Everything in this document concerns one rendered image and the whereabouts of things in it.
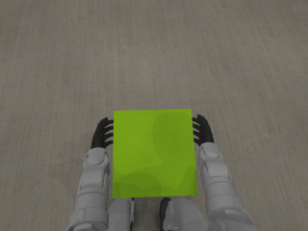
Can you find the carton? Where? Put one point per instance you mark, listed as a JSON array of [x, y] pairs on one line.
[[153, 153]]

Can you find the left robot hand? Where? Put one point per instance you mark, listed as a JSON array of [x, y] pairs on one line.
[[99, 137]]

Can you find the right robot hand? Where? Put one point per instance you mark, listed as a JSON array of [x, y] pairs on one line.
[[204, 134]]

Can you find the left robot forearm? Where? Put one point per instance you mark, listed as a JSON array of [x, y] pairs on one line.
[[91, 202]]

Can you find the robot right upper arm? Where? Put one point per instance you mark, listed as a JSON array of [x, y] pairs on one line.
[[226, 224]]

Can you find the robot right thigh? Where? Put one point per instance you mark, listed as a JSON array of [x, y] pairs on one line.
[[185, 215]]

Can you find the robot right shin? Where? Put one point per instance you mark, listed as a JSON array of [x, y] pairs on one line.
[[166, 224]]

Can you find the right robot forearm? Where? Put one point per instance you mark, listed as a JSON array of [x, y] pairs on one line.
[[221, 196]]

